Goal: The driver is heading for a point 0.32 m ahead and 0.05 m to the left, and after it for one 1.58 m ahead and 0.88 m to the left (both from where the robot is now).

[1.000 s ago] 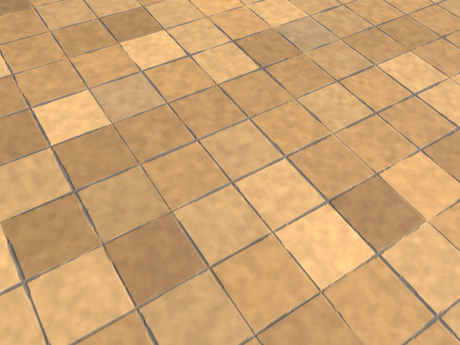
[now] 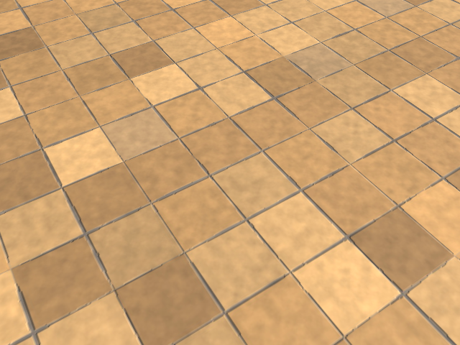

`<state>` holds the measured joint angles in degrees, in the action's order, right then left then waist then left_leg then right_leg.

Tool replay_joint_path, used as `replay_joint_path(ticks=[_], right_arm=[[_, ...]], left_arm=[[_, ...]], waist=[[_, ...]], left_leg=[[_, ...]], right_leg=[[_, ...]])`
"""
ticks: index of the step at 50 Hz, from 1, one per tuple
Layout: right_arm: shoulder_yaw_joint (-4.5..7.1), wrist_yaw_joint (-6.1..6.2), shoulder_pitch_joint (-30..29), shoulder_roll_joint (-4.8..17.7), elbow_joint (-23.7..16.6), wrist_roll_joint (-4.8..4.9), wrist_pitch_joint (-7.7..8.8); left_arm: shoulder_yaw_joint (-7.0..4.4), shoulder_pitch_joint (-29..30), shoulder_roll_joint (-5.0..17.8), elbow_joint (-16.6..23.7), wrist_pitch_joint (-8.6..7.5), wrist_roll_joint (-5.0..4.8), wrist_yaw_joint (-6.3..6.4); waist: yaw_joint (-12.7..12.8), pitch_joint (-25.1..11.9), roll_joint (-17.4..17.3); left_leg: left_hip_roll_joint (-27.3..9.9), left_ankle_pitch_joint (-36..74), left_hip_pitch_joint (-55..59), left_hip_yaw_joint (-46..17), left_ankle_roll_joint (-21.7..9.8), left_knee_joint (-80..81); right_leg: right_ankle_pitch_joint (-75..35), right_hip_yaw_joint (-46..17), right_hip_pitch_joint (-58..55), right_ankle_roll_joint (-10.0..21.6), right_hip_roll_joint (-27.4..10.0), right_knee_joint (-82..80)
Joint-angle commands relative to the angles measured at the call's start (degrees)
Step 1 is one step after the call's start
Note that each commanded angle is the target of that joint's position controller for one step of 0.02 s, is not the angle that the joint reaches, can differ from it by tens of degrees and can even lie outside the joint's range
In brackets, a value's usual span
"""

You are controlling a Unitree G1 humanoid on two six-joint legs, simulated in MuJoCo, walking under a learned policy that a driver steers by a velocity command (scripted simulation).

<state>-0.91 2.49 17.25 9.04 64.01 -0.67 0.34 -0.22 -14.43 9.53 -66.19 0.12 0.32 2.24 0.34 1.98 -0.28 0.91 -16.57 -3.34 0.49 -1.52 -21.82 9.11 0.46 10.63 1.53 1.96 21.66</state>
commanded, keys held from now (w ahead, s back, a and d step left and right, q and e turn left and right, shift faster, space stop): no key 0.30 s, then w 0.38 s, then q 0.32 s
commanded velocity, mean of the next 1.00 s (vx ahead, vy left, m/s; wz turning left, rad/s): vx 0.16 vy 0.00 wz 0.09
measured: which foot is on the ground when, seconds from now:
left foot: down 0.00-0.64, up 0.66-1.00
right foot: down 0.00-0.38, up 0.40-0.60, down 0.62-1.00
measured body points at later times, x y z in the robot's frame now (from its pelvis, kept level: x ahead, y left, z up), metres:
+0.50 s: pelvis +0.03 +0.00 +0.00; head +0.02 -0.01 +0.45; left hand +0.02 +0.23 -0.16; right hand -0.05 -0.22 -0.16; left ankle -0.05 +0.10 -0.74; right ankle +0.03 -0.10 -0.72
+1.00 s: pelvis +0.20 -0.05 -0.01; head +0.25 -0.05 +0.44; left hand +0.14 +0.17 -0.16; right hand +0.33 -0.26 -0.16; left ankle +0.31 +0.04 -0.71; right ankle +0.12 -0.12 -0.74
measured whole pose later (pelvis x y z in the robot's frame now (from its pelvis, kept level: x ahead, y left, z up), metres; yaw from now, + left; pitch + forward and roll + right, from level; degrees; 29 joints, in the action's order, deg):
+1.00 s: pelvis +0.20 -0.05 -0.01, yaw +7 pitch +0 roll +0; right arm 2.1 -0.5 7.4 9.8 54.1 -1.5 0.9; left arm -0.6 -21.0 7.5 -60.9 -4.1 0.6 3.5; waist 0.1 5.4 -1.4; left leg 0.3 -8.3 -30.7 6.2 -4.3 -41.5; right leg 20.9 11.9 0.9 3.7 1.8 21.6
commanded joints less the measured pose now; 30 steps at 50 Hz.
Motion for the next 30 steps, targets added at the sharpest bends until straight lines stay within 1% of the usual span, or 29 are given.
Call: replay_joint_path(ticks=[1,15,16,17,18,19,20,21,22,23,24,26,28,29,30], right_arm=[[0.59,0.18,4.4,4.5,-0.1,0.01,0.30],[0.33,0.30,6.6,3.0,1.1,0.01,0.65],[0.30,0.27,7.3,2.8,1.3,-0.08,0.64],[0.67,0.23,7.9,3.6,1.4,-0.19,0.52],[1.39,0.17,8.5,5.2,1.3,-0.20,0.24],[2.04,0.07,9.3,6.6,1.1,-0.19,-0.11],[2.58,0.00,11.1,7.4,1.2,-0.12,-0.37],[3.02,-0.02,12.0,8.0,1.3,-0.13,-0.40],[3.20,-0.07,12.7,7.6,1.4,-0.33,-0.15],[3.37,-0.17,13.4,7.5,1.5,-0.81,0.31],[3.61,-0.30,13.5,7.7,1.4,-1.16,0.86],[3.90,-0.51,12.9,7.8,1.0,-1.14,1.90],[4.12,-0.65,12.1,8.1,0.5,-0.98,2.64],[4.22,-0.75,10.9,8.4,0.2,-0.70,2.87],[4.26,-0.88,8.9,8.6,-0.3,-0.23,3.02]], left_arm=[[-0.57,-2.9,4.6,0.1,-0.21,0.01,0.18],[-0.17,-4.3,3.0,-1.6,-0.12,-0.01,0.31],[-0.06,-4.7,2.6,-1.8,-0.07,0.04,0.28],[-0.18,-4.4,2.8,-1.6,0.05,0.13,0.23],[-0.44,-4.0,3.2,-1.1,0.16,0.25,0.10],[-0.66,-3.2,3.2,-0.4,0.23,0.62,-0.20],[-0.71,-1.2,2.8,0.9,0.18,1.15,-0.61],[-0.54,0.4,1.8,2.4,-0.13,1.84,-1.03],[-0.56,2.1,1.7,3.8,-0.66,2.09,-1.40],[-0.84,3.6,2.3,5.2,-1.28,1.95,-1.70],[-1.07,4.2,2.7,6.1,-1.95,1.86,-2.01],[-1.53,5.0,3.3,7.6,-3.26,1.28,-2.64],[-1.99,4.9,3.4,8.8,-3.90,0.68,-3.09],[-2.15,2.7,3.0,8.6,-4.01,0.42,-3.23],[-2.35,-2.2,2.4,7.2,-4.09,0.18,-3.24]], waist=[[-0.1,2.5,-0.5],[0.0,3.0,-0.3],[-0.2,1.9,-0.5],[-0.4,2.5,-1.2],[-0.8,3.4,-3.0],[-1.6,5.3,-5.6],[-2.7,8.3,-7.2],[-3.2,11.2,-8.4],[-3.7,13.0,-8.1],[-3.8,13.5,-7.1],[-3.6,13.1,-6.1],[-3.0,11.3,-5.0],[-2.1,9.4,-5.7],[-0.5,8.6,-6.0],[2.3,7.6,-5.3]], left_leg=[[-6.4,7.9,-6.9,-5.4,-1.5,5.0],[-6.3,8.1,-7.4,-5.6,-1.8,5.4],[-5.9,3.2,-7.0,-5.7,-2.0,6.3],[-5.5,-3.5,-7.5,-6.2,-2.5,7.1],[-5.7,-12.8,-8.0,-7.8,-3.8,7.9],[-7.5,-22.2,-8.2,-11.5,-5.7,9.9],[-11.0,-29.4,-7.9,-16.2,-8.0,13.1],[-15.0,-32.2,-7.9,-20.4,-10.2,15.3],[-17.7,-30.8,-7.7,-22.9,-12.0,16.7],[-18.7,-26.9,-5.5,-23.7,-12.9,17.0],[-18.9,-22.3,-2.6,-23.1,-13.3,16.4],[-17.3,-13.8,0.5,-19.1,-12.4,14.6],[-15.7,-7.3,-1.1,-15.3,-11.5,12.4],[-14.8,-4.8,-4.2,-13.2,-10.7,10.7],[-13.1,-2.2,-9.7,-10.2,-9.5,7.4]], right_leg=[[-7.3,-6.5,-3.2,1.2,-6.4,-2.4],[-6.6,-6.1,-2.7,0.7,-6.5,-2.0],[-2.8,-5.8,-3.0,0.8,-5.9,-2.0],[2.2,-4.8,-1.9,0.9,-4.7,-0.7],[8.9,-3.0,0.5,1.3,-2.6,2.5],[15.1,-0.8,5.2,1.6,-0.5,6.8],[17.3,1.4,11.3,1.6,0.8,11.6],[16.5,3.1,15.6,1.7,-0.2,16.4],[15.6,2.9,19.0,1.9,-2.2,20.4],[16.2,2.1,22.7,2.0,-3.4,23.4],[16.3,1.5,25.5,2.1,-4.5,24.7],[15.1,1.8,25.2,2.1,-4.9,21.7],[12.8,3.3,19.1,2.2,-3.8,17.0],[10.2,4.5,13.1,2.5,-2.8,13.5],[6.4,6.2,3.4,2.7,-1.0,8.9]])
